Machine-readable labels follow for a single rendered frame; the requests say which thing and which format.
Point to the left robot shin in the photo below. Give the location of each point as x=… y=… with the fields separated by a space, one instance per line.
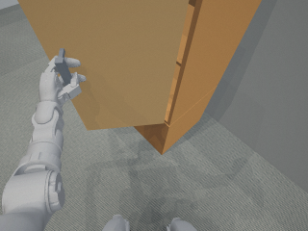
x=117 y=216

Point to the robot left upper arm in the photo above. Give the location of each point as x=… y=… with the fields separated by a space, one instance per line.
x=31 y=199

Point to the cupboard door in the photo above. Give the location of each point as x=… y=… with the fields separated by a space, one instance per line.
x=128 y=51

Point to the right robot thigh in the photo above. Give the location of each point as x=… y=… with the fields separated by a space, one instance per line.
x=180 y=225

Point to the left robot forearm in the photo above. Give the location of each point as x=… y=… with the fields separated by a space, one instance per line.
x=46 y=145

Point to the left robot hand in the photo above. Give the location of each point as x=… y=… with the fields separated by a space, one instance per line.
x=52 y=88

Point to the handle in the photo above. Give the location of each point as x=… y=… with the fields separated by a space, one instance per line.
x=62 y=67

